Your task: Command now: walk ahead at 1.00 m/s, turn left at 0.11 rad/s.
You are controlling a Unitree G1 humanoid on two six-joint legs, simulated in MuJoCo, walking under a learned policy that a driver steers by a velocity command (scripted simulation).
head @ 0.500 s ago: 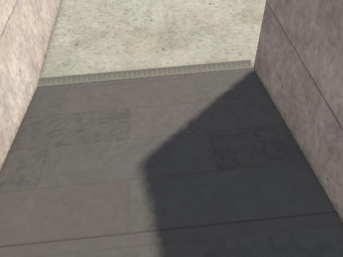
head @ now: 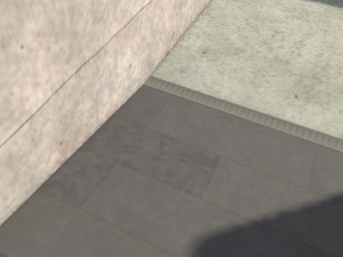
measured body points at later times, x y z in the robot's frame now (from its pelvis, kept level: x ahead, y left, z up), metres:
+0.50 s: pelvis +0.47 -0.04 -0.05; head +0.49 -0.05 +0.40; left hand +0.71 +0.18 -0.15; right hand +0.32 -0.31 -0.18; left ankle +0.31 +0.10 -0.76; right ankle +0.60 -0.19 -0.75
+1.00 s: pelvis +0.94 -0.23 -0.15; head +0.96 -0.22 +0.30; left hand +1.06 +0.02 -0.29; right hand +0.96 -0.53 -0.24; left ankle +1.18 -0.24 -0.86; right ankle +0.69 -0.16 -0.83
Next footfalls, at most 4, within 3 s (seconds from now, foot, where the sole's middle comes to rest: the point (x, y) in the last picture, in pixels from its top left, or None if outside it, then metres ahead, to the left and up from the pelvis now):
0.22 left None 0.34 0.10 -0.81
0.62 right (223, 216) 0.71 -0.18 -0.88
1.06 left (233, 140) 1.21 -0.28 -0.95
1.44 right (268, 108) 1.50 -0.53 -0.98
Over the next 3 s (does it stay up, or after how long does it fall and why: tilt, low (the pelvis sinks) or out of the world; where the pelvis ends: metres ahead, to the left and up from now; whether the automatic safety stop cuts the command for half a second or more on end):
stays up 1.59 -0.40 -0.21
